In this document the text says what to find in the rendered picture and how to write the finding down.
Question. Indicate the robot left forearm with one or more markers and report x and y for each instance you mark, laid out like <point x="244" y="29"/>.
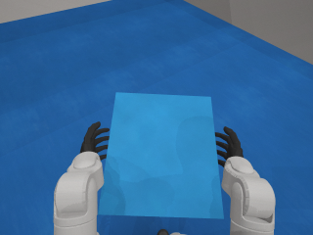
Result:
<point x="76" y="196"/>

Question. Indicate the right robot hand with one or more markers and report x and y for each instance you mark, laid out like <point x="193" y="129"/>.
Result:
<point x="233" y="147"/>

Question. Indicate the left robot hand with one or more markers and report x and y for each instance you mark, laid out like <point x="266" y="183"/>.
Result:
<point x="89" y="143"/>

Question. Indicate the robot right forearm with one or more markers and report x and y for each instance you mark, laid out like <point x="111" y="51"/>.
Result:
<point x="253" y="202"/>

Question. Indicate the carton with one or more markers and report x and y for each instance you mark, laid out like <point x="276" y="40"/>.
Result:
<point x="162" y="158"/>

